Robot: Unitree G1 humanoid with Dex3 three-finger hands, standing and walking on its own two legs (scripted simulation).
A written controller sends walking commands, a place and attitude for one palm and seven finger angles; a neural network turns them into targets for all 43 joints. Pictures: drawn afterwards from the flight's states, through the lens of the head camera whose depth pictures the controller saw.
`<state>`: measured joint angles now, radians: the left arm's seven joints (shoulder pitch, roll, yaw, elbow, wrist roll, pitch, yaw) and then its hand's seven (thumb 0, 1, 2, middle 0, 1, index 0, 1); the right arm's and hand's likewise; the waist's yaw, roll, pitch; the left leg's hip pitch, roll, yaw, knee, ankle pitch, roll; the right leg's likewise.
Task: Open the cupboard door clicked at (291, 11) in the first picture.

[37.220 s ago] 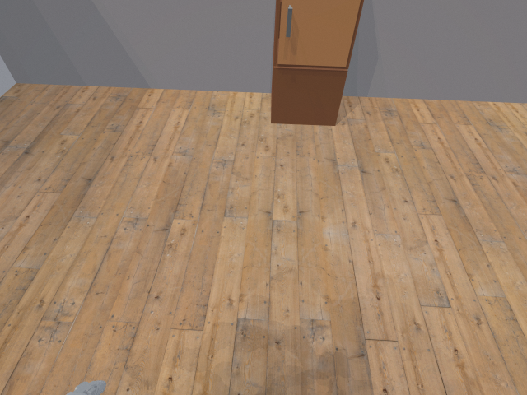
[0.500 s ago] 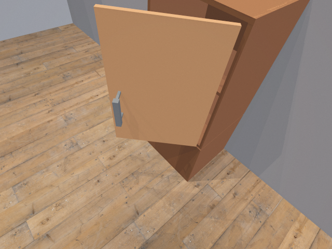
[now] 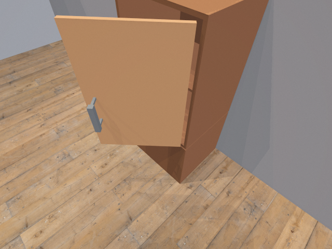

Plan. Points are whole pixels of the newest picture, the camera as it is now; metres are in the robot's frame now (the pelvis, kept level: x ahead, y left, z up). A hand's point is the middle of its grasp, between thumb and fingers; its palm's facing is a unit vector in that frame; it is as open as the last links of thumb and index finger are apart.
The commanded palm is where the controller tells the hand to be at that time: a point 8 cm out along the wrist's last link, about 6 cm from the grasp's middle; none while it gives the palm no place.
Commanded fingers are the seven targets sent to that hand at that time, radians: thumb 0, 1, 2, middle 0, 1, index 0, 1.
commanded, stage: come to a stop and stand still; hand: left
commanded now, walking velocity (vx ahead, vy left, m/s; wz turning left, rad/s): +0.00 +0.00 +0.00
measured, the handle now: (96, 115) +0.60 +0.30 -0.10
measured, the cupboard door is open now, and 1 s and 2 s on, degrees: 43 43 43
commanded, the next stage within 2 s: look again from close up in 0.64 s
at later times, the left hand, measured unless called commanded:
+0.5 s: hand out of the picture +0.00 +0.15 -0.18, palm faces +0.05 -0.99 -0.16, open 7.4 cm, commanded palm none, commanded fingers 0.00 0.90 0.90 -0.20 -0.30 -0.20 -0.30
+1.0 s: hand out of the picture +0.04 +0.22 -0.18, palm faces -0.01 -0.97 -0.24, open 7.4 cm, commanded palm none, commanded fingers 0.00 0.90 0.90 -0.20 -0.30 -0.20 -0.30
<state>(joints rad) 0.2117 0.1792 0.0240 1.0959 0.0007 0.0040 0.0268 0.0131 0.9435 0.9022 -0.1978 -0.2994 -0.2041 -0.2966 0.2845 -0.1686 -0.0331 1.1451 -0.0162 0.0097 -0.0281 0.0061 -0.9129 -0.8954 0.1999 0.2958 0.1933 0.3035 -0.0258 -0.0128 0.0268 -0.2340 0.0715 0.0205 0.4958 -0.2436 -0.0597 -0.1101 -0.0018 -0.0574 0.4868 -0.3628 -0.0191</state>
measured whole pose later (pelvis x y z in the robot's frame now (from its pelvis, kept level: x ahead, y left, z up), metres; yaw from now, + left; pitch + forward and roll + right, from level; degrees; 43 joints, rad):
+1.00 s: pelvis +0.01 +0.04 -0.01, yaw -2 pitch -1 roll +0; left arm 0.27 0.18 0.00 1.04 0.01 -0.02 0.05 0.01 0.91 0.90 -0.20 -0.30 -0.20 -0.30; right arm 0.24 -0.18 -0.02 1.04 -0.01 -0.01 -0.03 0.01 -0.93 -0.90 0.20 0.30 0.19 0.30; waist -0.01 0.02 0.04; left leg -0.27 0.05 0.06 0.61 -0.33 -0.01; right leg -0.14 -0.03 -0.01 0.56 -0.40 0.03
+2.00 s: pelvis +0.05 +0.04 +0.00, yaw -1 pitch +1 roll +2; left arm 0.19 0.16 0.01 1.00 0.02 -0.04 0.04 0.00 0.92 0.90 -0.20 -0.30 -0.20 -0.30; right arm 0.27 -0.14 -0.02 1.08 -0.01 0.02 -0.03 0.01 -0.92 -0.90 0.20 0.30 0.20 0.30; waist -0.01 0.00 0.04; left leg -0.30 0.02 0.06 0.78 -0.52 -0.01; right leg -0.26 -0.03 -0.13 0.59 -0.35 -0.06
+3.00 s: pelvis +0.06 +0.04 +0.00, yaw -3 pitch +0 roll +1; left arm 0.23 0.17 -0.01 1.10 0.01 -0.02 0.03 0.01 0.92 0.90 -0.20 -0.30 -0.20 -0.30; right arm 0.28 -0.16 0.01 1.11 -0.02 -0.02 -0.02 0.01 -0.92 -0.90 0.20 0.30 0.19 0.30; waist 0.00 0.01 0.03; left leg -0.17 0.05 0.11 0.42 -0.25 -0.03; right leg -0.19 -0.01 -0.09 0.48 -0.30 -0.04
